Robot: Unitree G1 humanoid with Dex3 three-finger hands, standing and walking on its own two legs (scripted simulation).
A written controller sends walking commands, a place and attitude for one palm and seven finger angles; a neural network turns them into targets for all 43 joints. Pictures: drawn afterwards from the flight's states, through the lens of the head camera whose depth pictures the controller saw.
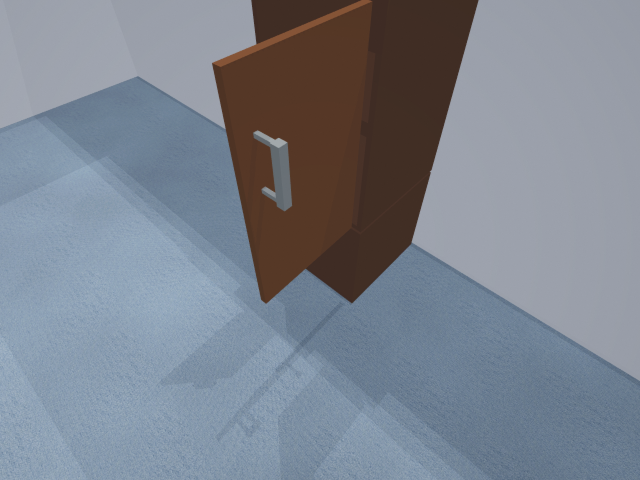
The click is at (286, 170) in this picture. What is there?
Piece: cupboard door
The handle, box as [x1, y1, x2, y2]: [253, 130, 291, 210]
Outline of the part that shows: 257,130 253,133 254,137 268,145 271,150 275,185 274,192 266,187 261,189 262,192 277,203 278,207 285,210 291,205 287,142 279,138 275,140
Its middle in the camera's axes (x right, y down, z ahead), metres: -0.08 -0.11 +0.66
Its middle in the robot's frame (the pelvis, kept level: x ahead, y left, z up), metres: +0.58 +0.12 +0.05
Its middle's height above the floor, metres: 0.83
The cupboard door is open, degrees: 91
